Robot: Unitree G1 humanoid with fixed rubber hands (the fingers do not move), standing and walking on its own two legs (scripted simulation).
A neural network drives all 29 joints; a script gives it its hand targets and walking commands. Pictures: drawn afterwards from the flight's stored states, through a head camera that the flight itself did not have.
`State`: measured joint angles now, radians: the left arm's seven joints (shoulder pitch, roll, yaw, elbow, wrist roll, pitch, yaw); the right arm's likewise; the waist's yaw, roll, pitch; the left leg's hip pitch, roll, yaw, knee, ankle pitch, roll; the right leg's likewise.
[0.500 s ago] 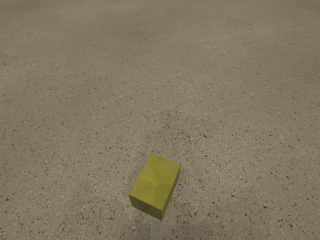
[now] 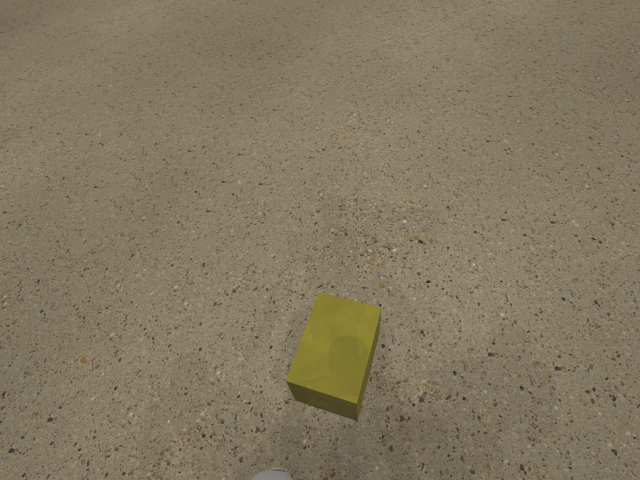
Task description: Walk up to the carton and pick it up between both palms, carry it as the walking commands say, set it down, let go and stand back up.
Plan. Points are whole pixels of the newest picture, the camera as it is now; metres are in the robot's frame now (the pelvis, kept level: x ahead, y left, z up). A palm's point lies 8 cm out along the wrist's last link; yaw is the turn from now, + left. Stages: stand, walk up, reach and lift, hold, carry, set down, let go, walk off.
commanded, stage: walk up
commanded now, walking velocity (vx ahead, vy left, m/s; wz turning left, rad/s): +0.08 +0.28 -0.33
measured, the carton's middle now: (337, 355) +0.53 +0.06 -0.69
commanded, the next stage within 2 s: none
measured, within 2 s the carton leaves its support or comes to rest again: neither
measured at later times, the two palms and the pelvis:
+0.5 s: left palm (119, 436) +0.19 +0.35 -0.13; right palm out of the picture -0.01 -0.11 -0.14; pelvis +0.04 +0.14 -0.01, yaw -8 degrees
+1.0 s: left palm (136, 471) +0.15 +0.32 -0.15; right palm out of the picture +0.07 -0.14 -0.15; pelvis +0.09 +0.09 -0.01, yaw -9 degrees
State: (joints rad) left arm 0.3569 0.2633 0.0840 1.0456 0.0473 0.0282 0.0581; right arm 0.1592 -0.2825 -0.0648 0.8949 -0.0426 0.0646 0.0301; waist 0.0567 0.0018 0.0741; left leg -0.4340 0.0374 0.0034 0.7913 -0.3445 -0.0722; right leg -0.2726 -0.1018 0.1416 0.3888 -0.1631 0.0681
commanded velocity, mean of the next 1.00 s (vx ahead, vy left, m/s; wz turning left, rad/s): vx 0.08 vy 0.06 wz -0.13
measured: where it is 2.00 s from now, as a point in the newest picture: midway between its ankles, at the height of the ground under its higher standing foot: outside the picture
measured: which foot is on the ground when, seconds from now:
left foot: up 0.00-0.10, down 0.12-1.00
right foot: down 0.00-0.10, up 0.12-0.70, down 0.72-1.00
